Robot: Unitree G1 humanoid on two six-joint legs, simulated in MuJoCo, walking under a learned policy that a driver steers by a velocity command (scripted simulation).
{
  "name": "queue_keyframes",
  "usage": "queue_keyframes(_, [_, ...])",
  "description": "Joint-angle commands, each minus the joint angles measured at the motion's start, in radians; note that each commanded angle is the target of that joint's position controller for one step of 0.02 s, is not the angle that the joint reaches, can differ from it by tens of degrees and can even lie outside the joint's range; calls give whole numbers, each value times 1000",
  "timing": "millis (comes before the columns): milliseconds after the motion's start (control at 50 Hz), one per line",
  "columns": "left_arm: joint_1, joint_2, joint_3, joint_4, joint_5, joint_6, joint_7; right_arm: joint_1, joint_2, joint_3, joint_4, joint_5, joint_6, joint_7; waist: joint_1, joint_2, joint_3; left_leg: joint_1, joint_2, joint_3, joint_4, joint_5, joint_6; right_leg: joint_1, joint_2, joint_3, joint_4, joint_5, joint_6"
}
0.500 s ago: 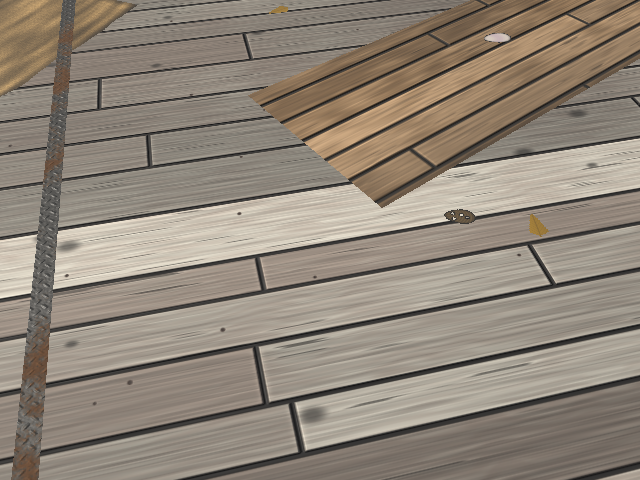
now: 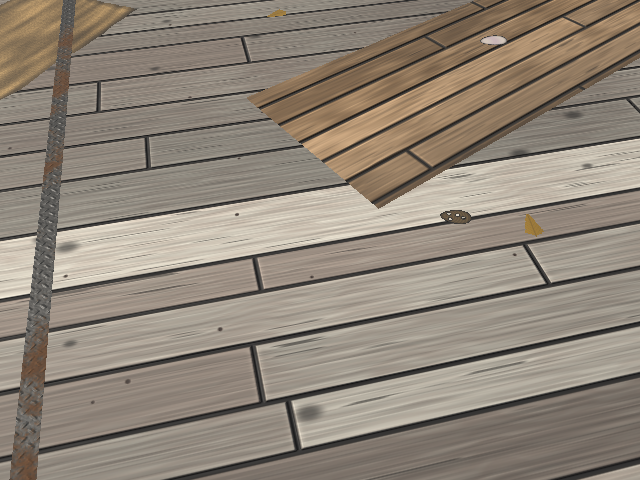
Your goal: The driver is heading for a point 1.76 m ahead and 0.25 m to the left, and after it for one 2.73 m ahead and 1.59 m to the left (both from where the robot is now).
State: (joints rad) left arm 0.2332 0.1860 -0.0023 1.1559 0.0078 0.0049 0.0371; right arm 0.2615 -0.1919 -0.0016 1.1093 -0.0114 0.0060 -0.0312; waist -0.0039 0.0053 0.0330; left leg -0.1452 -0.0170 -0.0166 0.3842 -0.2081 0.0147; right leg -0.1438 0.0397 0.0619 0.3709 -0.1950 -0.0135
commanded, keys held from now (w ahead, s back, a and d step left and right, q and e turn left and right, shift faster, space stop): no key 0.06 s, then w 0.94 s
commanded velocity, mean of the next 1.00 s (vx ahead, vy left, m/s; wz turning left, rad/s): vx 0.35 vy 0.00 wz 0.00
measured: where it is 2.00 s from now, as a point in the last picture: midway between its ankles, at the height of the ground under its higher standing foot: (340, 319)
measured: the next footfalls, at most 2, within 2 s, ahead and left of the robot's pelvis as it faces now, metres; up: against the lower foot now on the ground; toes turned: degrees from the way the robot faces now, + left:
left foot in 0.78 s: +0.42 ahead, +0.06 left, +0.00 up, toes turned +3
right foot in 1.30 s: +0.74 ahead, -0.10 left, +0.00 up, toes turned -4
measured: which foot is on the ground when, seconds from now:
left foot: down 0.00-0.36, up 0.38-0.76, down 0.78-1.00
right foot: down 0.00-0.76, up 0.78-1.00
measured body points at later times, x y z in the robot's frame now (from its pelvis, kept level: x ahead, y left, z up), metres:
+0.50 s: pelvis +0.10 -0.03 +0.00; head +0.10 -0.04 +0.45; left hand +0.05 +0.21 -0.15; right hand +0.13 -0.28 -0.16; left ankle +0.07 +0.09 -0.68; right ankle +0.02 -0.11 -0.75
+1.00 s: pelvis +0.38 +0.01 +0.00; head +0.40 +0.02 +0.45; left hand +0.45 +0.25 -0.15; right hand +0.37 -0.24 -0.15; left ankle +0.38 +0.06 -0.75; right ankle +0.39 -0.13 -0.66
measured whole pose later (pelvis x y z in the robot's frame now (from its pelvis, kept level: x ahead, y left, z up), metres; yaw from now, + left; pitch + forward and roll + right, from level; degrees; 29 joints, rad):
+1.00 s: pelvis +0.38 +0.01 +0.00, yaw -1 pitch -1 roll +1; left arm 0.22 0.21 0.04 0.98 0.04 -0.06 -0.02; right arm 0.35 -0.20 -0.05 1.05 -0.01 -0.09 0.00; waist 0.00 -0.03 0.04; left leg -0.14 -0.09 0.11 0.32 -0.19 0.12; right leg -0.54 -0.08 0.00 1.10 -0.23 -0.07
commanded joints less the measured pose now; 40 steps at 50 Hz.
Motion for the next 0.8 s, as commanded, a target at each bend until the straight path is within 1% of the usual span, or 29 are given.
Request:
queue_keyframes(20, [43, 90, 10, -9, 0, -5, 3, 46, -87, -11, -11, 0, -7, -4, 1, -8, 34, -31, 92, -89, -73, 21, 27, -43, -100, 90, -71, 42, -30])
queue_keyframes(60, [50, 86, 9, -6, 0, -6, 3, 52, -82, -10, -5, 0, -8, -4, 1, -7, 35, -33, 92, -89, -71, 23, 27, -44, -99, 88, -69, 44, -30])
queue_keyframes(80, [60, 82, 8, -3, 1, -5, 3, 62, -79, -9, -2, -1, -7, -4, 1, -7, 13, -27, 83, -86, -77, -57, 29, -40, -90, 85, -74, -36, -33])
queue_keyframes(100, [63, 93, 12, -6, 2, -2, 4, 66, -91, -14, -3, -3, -4, -3, 0, -7, 20, -40, 68, -82, -68, -168, 35, -59, -75, 80, -63, -148, -41])
queue_keyframes(140, [65, 110, 23, -24, 8, 6, -1, 69, -111, -26, -17, -8, 5, 1, -2, 6, 67, -103, 50, -99, -46, -449, 71, -140, -45, 77, -19, -432, -75])
queue_keyframes(160, [60, 102, 24, -36, 11, 8, -4, 76, -105, -27, -24, -10, 8, 4, -6, 11, 107, -129, 60, -127, -50, -522, 88, -189, -43, 86, -2, -494, -87])
queue_keyframes(200, [35, 67, 19, -65, 15, -3, -10, 124, -98, -31, -22, -9, 2, 4, -27, 41, 126, -85, 111, -219, -79, -546, 125, -268, -35, 75, 69, -444, -86])
queue_keyframes(220, [13, 54, 17, -82, 17, -13, -15, 162, -114, -39, -14, -10, -2, 3, -43, 76, 108, -25, 159, -295, -127, -550, 152, -306, -16, 35, 132, -358, -75])
queue_keyframes(240, [-2, 37, 14, -98, 21, -25, -23, 194, -145, -52, -2, -10, -6, 3, -50, 139, 83, 21, 229, -390, -198, -573, 186, -318, 11, -38, 227, -245, -59])
queue_keyframes(260, [-18, 47, 16, -115, 27, -36, -28, 190, -161, -62, -2, -9, -10, 4, -47, 156, 88, -2, 283, -439, -241, -571, 210, -304, -9, -74, 283, -190, -53])
queue_keyframes(280, [-19, 60, 20, -125, 25, -45, -33, 166, -159, -65, -11, -8, -14, 7, -31, 138, 92, -50, 290, -436, -252, -557, 212, -269, -26, -76, 294, -199, -55])
queue_keyframes(300, [8, 55, 21, -125, 22, -53, -38, 128, -158, -67, -22, -8, -17, 10, -3, 130, 101, -102, 273, -398, -239, -538, 201, -211, -29, -83, 256, -218, -61])
queue_keyframes(340, [166, 28, 21, -76, 10, -67, -39, 26, -142, -69, -57, 2, -22, 15, 83, 104, 118, -300, 176, -257, -140, -492, 154, 66, 9, -105, 74, -182, -84])
queue_keyframes(360, [274, 57, 32, -43, 11, -74, -30, -24, -117, -64, -86, 0, -31, 16, 126, 21, 124, -437, 110, -173, 9, -423, 122, 223, -45, 3, -22, -209, -98])
queue_keyframes(380, [398, 159, 58, -20, 16, -80, -19, -61, -35, -43, -127, 8, -46, 26, 163, -230, 80, -586, -23, 13, 329, -325, 70, 340, -268, 374, -212, -474, -157])
queue_keyframes(400, [463, 211, 76, 6, 14, -73, -21, -94, -78, -50, -160, -24, -55, 33, 161, -247, 114, -690, -22, 52, 520, -341, 74, 314, -406, 589, -273, -546, -227])
queue_keyframes(420, [373, 162, 66, -23, 19, -73, -21, -106, -106, -58, -160, -36, -62, 42, 106, -112, 160, -703, 38, 6, 630, -259, 83, 245, -392, 540, -253, -495, -235])
queue_keyframes(440, [301, 134, 58, -53, 18, -82, -24, -82, -81, -54, -146, -28, -71, 52, 66, -69, 157, -681, 62, -4, 659, -181, 81, 207, -350, 450, -257, -390, -216])
queue_keyframes(460, [257, 122, 54, -72, 16, -91, -24, -67, -73, -53, -138, -23, -78, 61, 40, -61, 139, -654, 80, -2, 663, -118, 73, 197, -310, 367, -268, -281, -196])
queue_keyframes(480, [241, 105, 48, -79, 13, -100, -23, -68, -81, -57, -138, -27, -77, 69, 25, -62, 123, -637, 89, 10, 653, -76, 60, 197, -281, 297, -272, -170, -184])
queue_keyframes(540, [296, 78, 35, -58, 8, -113, -20, -114, -69, -56, -163, -29, -62, 74, 20, -84, 86, -630, 73, 68, 633, -15, 32, 217, -230, 144, -236, 236, -175])
queue_keyframes(620, [313, 84, 26, -54, 9, -114, -17, -302, -35, -33, -252, -16, -54, 74, 42, -103, 111, -530, 38, 133, 389, 67, 23, 132, -192, 45, -232, 443, -170])
queue_keyframes(660, [317, 106, 27, -50, 9, -116, -15, -335, -41, -28, -277, -9, -51, 70, 42, -125, 111, -425, 15, 154, 275, 95, 47, 117, -204, 30, -234, 529, -165])
queue_keyframes(700, [297, 127, 30, -52, 7, -119, -14, -278, -77, -40, -272, -7, -52, 57, 2, -124, 72, -297, -20, 163, 225, 97, 88, 148, -225, 8, -153, 778, -148])
queue_keyframes(720, [287, 140, 34, -54, 7, -120, -12, -198, -102, -51, -251, -6, -56, 49, -36, -120, 24, -210, -43, 159, 210, 84, 105, 177, -229, -6, -54, 913, -134])
queue_keyframes(740, [273, 153, 38, -56, 7, -116, -11, -59, -126, -65, -207, -4, -64, 40, -95, -109, -50, -73, -62, 153, 172, 89, 125, 187, -221, -22, 107, 970, -119])
queue_keyframes(760, [257, 159, 39, -62, 5, -112, -13, 92, -151, -80, -157, -10, -71, 30, -160, -93, -124, 122, -34, 124, 117, 109, 144, 106, -191, -43, 308, 855, -105])
queue_keyframes(780, [285, 111, 28, -85, 5, -110, -19, 237, -233, -102, -132, -35, -75, 21, -186, 13, -233, 334, 193, -127, 96, -93, 181, -74, -134, -76, 606, 465, -99])
queue_keyframes(800, [414, -5, 15, -89, -21, -103, -30, 231, -294, -112, -138, -46, -71, 31, -94, 218, -324, 509, 456, -656, -46, -139, 334, -391, 51, -69, 980, -335, -66])
Velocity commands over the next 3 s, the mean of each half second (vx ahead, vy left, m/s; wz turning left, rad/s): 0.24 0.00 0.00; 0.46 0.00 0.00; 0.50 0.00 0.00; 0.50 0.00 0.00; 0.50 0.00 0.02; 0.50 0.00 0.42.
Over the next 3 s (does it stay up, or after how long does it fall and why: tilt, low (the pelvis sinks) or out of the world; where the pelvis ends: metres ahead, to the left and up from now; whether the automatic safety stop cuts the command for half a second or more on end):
stays up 1.49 0.02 -0.03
